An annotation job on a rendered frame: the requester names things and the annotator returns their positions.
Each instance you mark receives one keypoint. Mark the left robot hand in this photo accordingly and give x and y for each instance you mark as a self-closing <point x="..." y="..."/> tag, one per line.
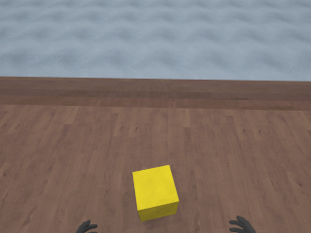
<point x="86" y="226"/>

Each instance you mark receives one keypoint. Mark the right robot hand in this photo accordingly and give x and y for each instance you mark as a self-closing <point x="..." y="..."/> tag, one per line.
<point x="242" y="222"/>

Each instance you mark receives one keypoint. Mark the carton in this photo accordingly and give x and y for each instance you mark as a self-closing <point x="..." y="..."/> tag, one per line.
<point x="155" y="192"/>

